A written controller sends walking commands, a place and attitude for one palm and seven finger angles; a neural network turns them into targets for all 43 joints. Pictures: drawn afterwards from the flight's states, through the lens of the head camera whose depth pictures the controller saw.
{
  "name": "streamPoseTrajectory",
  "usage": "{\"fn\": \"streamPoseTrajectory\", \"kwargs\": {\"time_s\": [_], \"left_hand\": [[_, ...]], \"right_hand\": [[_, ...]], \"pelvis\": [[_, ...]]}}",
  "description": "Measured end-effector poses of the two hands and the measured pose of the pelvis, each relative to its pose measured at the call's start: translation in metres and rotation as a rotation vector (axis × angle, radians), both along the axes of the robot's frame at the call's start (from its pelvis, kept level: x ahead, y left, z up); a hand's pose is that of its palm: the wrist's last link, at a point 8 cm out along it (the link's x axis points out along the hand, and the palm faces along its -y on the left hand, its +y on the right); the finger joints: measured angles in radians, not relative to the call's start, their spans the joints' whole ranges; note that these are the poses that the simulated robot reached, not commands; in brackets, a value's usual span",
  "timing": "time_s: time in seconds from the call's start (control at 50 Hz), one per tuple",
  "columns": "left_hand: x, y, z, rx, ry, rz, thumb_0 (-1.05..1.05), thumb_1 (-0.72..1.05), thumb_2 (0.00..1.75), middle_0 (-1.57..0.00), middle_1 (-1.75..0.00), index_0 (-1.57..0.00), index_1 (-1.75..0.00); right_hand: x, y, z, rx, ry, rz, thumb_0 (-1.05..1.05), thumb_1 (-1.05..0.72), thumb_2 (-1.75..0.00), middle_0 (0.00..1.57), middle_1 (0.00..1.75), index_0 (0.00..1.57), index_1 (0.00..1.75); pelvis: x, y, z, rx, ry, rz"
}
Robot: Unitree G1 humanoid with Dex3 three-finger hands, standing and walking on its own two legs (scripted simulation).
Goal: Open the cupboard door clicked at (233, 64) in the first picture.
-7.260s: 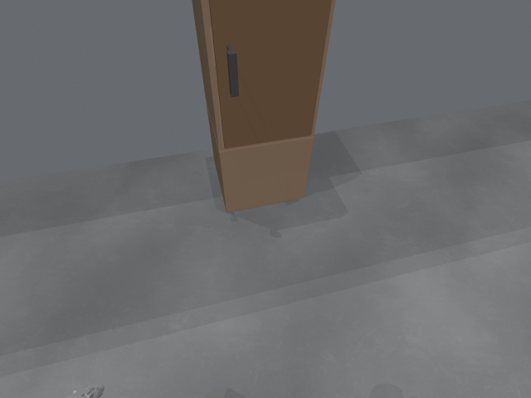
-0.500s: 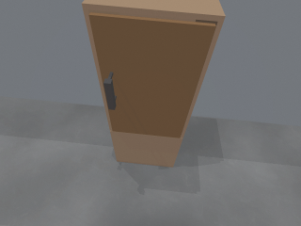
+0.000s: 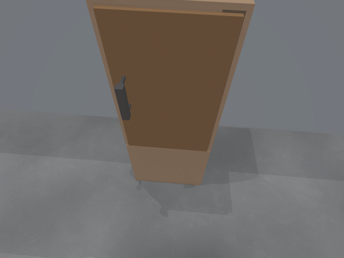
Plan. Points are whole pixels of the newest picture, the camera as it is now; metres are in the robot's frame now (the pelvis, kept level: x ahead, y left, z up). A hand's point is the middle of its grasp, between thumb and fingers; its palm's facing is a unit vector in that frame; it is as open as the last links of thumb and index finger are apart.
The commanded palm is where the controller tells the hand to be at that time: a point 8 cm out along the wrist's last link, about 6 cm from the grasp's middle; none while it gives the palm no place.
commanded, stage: come to a stop and stand still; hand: left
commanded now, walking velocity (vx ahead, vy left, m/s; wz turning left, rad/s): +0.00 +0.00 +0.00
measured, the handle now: (124, 98) +0.58 +0.18 -0.01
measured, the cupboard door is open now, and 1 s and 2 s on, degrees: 0 0 0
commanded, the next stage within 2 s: look again from close up in 0.34 s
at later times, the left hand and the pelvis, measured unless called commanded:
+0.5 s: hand out of the picture +0.03 +0.24 -0.15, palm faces -0.02 -0.95 -0.30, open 7.4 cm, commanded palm none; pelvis -0.01 +0.02 +0.01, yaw -2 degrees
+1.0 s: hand out of the picture +0.11 +0.22 -0.13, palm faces -0.04 -0.94 -0.34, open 7.4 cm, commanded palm none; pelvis +0.01 -0.02 +0.02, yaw -1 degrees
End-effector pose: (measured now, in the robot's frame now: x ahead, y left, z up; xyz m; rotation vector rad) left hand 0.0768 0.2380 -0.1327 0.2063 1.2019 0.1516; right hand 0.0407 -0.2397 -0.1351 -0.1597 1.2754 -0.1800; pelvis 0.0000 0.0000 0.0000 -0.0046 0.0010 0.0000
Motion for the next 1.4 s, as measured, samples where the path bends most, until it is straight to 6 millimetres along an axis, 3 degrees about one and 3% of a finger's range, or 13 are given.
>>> {"fn": "streamPoseTrajectory", "kwargs": {"time_s": [0.24, 0.44, 0.58, 0.76, 0.94, 1.1, 1.12, 1.18, 1.26, 1.32, 1.4], "left_hand": [[-0.041, 0.035, 0.001, 0.008, 0.030, -0.016, 0.00, 0.91, 0.90, -0.20, -0.30, -0.20, -0.30], [-0.054, 0.045, 0.013, 0.051, 0.061, -0.005, 0.00, 0.91, 0.90, -0.20, -0.30, -0.20, -0.30], [-0.041, 0.045, 0.022, 0.081, 0.045, -0.018, 0.00, 0.91, 0.90, -0.20, -0.30, -0.20, -0.30], [-0.006, 0.039, 0.032, 0.106, -0.009, -0.049, 0.00, 0.91, 0.90, -0.20, -0.30, -0.20, -0.30], [0.022, 0.026, 0.038, 0.105, -0.052, -0.063, 0.00, 0.91, 0.90, -0.20, -0.30, -0.20, -0.30], [0.024, 0.017, 0.035, 0.094, -0.044, -0.049, 0.00, 0.91, 0.90, -0.20, -0.30, -0.20, -0.30], [0.029, 0.017, 0.040, 0.064, -0.109, 0.022, 0.00, 0.91, 0.90, -0.20, -0.30, -0.20, -0.30], [0.055, 0.019, 0.082, 0.026, -0.479, 0.122, 0.01, 0.90, 0.89, -0.20, -0.31, -0.20, -0.31], [0.075, 0.026, 0.120, -0.009, -0.848, 0.106, 0.01, 0.85, 0.87, -0.21, -0.33, -0.20, -0.34], [0.076, 0.029, 0.122, -0.029, -1.032, 0.012, 0.00, 0.80, 0.85, -0.21, -0.37, -0.21, -0.37], [0.074, 0.031, 0.100, -0.086, -1.169, -0.130, 0.00, 0.72, 0.82, -0.21, -0.42, -0.21, -0.42]], "right_hand": [[-0.001, 0.026, 0.011, -0.006, -0.147, -0.012, 0.00, -0.90, -0.90, 0.20, 0.30, 0.20, 0.30], [-0.009, 0.003, 0.012, -0.030, -0.102, 0.000, 0.00, -0.90, -0.89, 0.21, 0.30, 0.20, 0.30], [-0.014, -0.030, 0.017, -0.073, -0.057, 0.006, 0.00, -0.90, -0.90, 0.21, 0.30, 0.20, 0.30], [-0.007, -0.063, 0.023, -0.107, -0.039, 0.016, 0.00, -0.90, -0.90, 0.20, 0.30, 0.20, 0.30], [0.004, -0.071, 0.023, -0.096, -0.029, 0.032, 0.00, -0.90, -0.90, 0.20, 0.30, 0.20, 0.30], [0.009, -0.066, 0.021, -0.077, -0.012, 0.035, 0.00, -0.90, -0.90, 0.21, 0.30, 0.20, 0.30], [0.012, -0.064, 0.022, -0.079, -0.042, 0.025, 0.00, -0.90, -0.90, 0.21, 0.30, 0.20, 0.30], [0.032, -0.056, 0.032, -0.092, -0.232, 0.017, 0.00, -0.90, -0.90, 0.20, 0.30, 0.20, 0.30], [0.072, -0.041, 0.038, -0.074, -0.470, 0.051, 0.01, -0.90, -0.90, 0.20, 0.30, 0.20, 0.30], [0.104, -0.032, 0.035, -0.063, -0.615, 0.113, 0.01, -0.90, -0.90, 0.21, 0.30, 0.20, 0.30], [0.143, -0.023, 0.018, -0.069, -0.753, 0.206, 0.00, -0.90, -0.90, 0.21, 0.30, 0.20, 0.30]], "pelvis": [[-0.004, 0.025, 0.000, 0.002, -0.044, -0.047], [-0.007, 0.019, 0.006, 0.012, -0.050, -0.046], [-0.006, 0.008, 0.010, 0.017, -0.047, -0.037], [-0.003, -0.007, 0.013, 0.018, -0.041, -0.029], [0.003, -0.018, 0.016, 0.014, -0.038, -0.021], [0.008, -0.022, 0.016, 0.006, -0.031, -0.018], [0.009, -0.022, 0.016, 0.007, -0.030, -0.022], [0.008, -0.022, 0.013, 0.013, -0.020, -0.019], [0.001, -0.021, -0.001, 0.024, 0.055, -0.008], [-0.005, -0.021, -0.023, 0.032, 0.135, -0.011], [-0.009, -0.018, -0.063, 0.027, 0.222, -0.007]]}}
